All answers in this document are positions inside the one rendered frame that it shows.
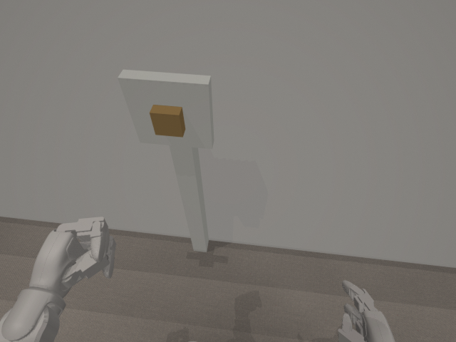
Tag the left robot forearm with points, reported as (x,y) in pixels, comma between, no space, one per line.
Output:
(33,318)

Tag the robot left hand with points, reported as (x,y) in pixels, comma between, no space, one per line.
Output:
(53,268)

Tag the robot right hand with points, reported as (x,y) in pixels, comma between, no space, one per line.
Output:
(371,324)

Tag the button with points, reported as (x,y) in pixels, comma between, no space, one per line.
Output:
(168,120)

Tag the panel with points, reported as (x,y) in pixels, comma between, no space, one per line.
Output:
(142,90)

